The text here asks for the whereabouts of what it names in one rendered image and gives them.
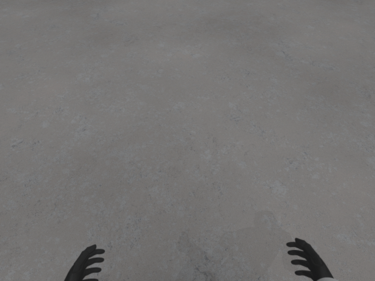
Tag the right robot hand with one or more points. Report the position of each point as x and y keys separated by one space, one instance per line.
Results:
x=314 y=263

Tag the left robot hand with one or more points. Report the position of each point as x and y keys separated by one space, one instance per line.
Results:
x=78 y=271

